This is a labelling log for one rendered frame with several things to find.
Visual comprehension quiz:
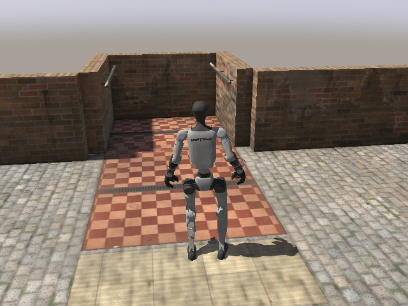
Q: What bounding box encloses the right robot thigh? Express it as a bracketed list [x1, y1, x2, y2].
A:
[213, 177, 227, 219]

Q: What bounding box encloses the robot right forearm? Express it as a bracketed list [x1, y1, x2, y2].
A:
[229, 152, 244, 174]

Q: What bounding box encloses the right robot upper arm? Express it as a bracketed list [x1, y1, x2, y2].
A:
[215, 127, 236, 162]

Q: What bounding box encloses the robot left forearm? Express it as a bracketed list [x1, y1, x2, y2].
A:
[166, 154, 178, 177]

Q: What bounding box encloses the left robot foot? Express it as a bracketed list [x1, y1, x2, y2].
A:
[187, 245, 196, 261]

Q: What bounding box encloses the left robot upper arm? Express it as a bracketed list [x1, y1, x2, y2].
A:
[171, 129, 188, 164]

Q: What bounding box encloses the left robot hand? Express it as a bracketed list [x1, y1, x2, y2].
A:
[164, 175, 179, 188]

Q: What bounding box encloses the right robot hand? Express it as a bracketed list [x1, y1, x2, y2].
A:
[231, 170, 246, 185]

